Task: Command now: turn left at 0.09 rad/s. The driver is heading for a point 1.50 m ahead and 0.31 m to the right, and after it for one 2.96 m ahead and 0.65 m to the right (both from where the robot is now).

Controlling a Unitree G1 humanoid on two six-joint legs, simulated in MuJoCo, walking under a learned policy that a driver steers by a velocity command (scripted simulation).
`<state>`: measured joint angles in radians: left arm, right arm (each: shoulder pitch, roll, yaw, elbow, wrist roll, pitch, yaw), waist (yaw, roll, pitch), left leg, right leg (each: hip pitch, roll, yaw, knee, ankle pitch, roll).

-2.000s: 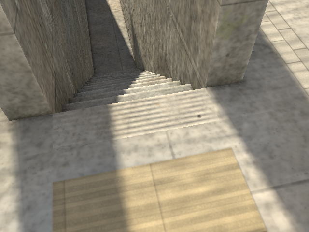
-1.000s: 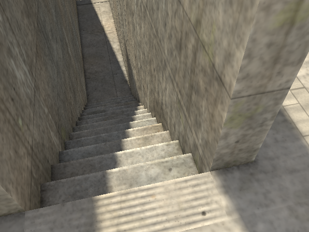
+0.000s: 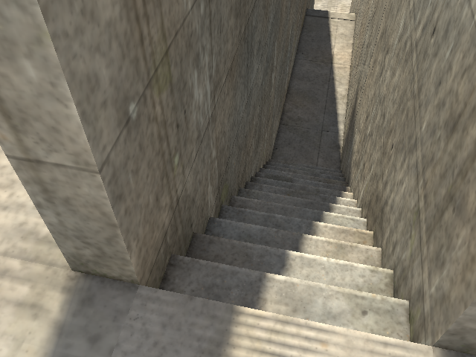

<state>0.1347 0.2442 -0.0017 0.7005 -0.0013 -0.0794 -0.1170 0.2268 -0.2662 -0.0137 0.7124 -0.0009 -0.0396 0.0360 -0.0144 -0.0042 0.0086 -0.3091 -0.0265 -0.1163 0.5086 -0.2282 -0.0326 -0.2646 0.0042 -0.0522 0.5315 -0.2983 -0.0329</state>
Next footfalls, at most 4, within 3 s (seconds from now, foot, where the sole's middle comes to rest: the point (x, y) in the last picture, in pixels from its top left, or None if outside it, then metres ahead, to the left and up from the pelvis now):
1.76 left None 0.21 0.15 -0.77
2.26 right None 0.48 -0.08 -0.77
2.60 left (212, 318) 0.60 0.10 -0.77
2.88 right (297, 312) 0.70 -0.18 -0.98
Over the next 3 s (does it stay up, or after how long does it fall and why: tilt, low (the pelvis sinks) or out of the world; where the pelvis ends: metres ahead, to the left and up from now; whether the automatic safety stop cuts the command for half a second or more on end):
stays up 0.72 -0.09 -0.23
